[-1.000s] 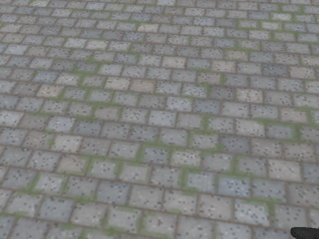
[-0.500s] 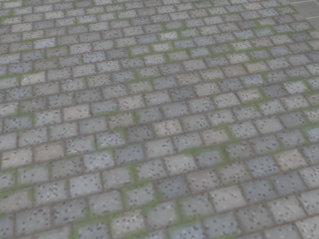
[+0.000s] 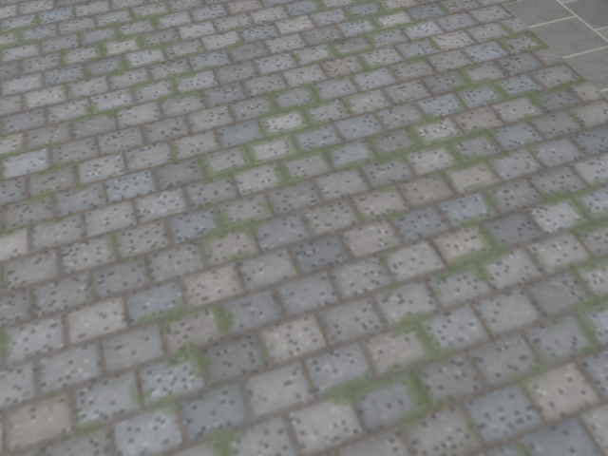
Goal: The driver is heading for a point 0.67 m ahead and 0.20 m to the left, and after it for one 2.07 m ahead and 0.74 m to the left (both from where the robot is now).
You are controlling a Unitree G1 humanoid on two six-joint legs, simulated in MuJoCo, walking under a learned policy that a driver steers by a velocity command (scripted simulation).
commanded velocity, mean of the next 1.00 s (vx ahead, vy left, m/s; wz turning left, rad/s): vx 0.49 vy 0.00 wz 0.08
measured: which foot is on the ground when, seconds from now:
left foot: up 0.00-0.22, down 0.24-0.78, up 0.80-1.00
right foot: down 0.00-0.26, up 0.28-0.74, down 0.76-1.00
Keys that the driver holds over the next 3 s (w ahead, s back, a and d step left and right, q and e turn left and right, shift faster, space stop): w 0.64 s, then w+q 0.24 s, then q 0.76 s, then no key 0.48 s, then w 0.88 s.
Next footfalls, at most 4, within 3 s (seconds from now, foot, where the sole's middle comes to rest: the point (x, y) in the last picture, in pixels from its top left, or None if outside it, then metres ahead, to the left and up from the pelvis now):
0.24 left None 0.32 0.16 -0.78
0.76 right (375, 396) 0.62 -0.08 -0.78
1.24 left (265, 335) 0.77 0.18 -0.78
1.70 right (344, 308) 0.85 -0.01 -0.78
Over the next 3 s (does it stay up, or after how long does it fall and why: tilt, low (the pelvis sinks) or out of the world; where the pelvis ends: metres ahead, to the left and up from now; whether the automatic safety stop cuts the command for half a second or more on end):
stays up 0.98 0.26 -0.02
